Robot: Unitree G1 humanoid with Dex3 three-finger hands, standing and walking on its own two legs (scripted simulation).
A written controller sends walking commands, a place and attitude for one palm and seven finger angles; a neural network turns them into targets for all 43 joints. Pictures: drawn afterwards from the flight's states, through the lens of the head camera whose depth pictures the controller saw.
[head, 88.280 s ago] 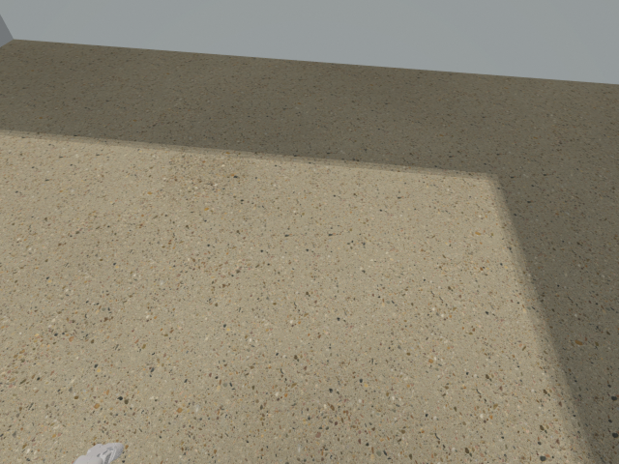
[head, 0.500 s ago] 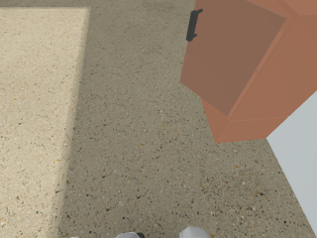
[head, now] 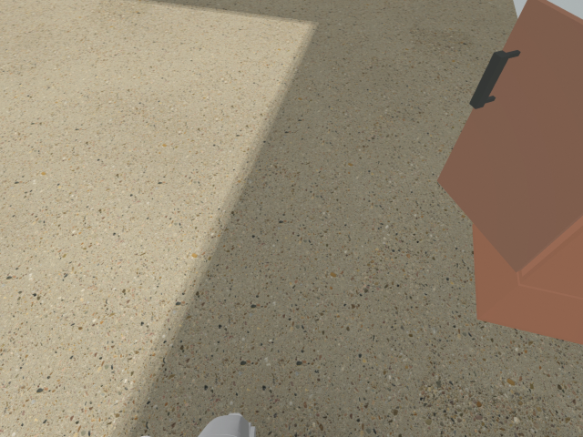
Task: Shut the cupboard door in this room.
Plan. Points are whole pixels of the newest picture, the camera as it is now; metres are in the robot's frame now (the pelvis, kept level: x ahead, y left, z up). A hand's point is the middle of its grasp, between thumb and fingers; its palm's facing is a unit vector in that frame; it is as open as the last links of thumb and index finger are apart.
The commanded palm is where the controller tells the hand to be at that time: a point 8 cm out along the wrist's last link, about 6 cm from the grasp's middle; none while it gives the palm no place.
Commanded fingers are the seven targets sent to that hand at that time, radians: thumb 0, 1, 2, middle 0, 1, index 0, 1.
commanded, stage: walk to a spot facing it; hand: left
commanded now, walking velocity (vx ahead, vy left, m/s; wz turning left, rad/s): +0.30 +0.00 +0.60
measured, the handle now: (495, 79) +0.89 -0.48 -0.03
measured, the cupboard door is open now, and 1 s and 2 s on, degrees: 37 37 37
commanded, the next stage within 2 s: turn to face it in 1.02 s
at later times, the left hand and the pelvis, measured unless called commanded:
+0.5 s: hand (147, 381) +0.21 +0.24 -0.15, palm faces +0.21 -0.95 -0.23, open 7.4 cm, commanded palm none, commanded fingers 0.00 0.90 0.90 -0.20 -0.30 -0.20 -0.30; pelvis +0.15 +0.02 -0.01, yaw +13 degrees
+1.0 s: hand (166, 393) +0.20 +0.22 -0.19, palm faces +0.57 -0.80 -0.18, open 7.3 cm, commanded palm none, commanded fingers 0.00 0.90 0.90 -0.20 -0.30 -0.20 -0.30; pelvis +0.34 +0.09 -0.01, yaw +32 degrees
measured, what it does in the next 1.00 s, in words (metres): walks ahead, turning left: left foot, then right foot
